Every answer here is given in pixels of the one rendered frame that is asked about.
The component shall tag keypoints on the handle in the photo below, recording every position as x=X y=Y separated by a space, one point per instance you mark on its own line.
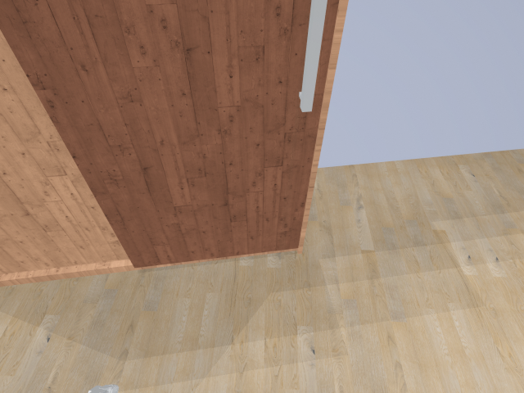
x=314 y=40

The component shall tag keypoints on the wardrobe door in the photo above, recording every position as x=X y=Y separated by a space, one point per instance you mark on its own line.
x=49 y=217
x=183 y=116

